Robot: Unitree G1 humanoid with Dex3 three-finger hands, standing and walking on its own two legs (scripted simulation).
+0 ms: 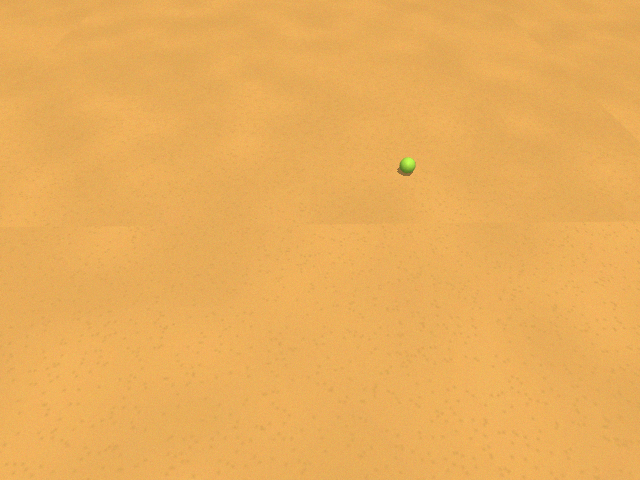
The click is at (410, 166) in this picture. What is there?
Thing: free ball
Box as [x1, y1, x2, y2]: [400, 157, 415, 172]
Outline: 406,157 401,160 400,168 404,172 410,172 414,168 415,164 411,158
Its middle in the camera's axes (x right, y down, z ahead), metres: +0.45 -0.39 +2.04
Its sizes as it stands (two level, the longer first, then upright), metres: 0.080 0.080 0.080
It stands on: the floor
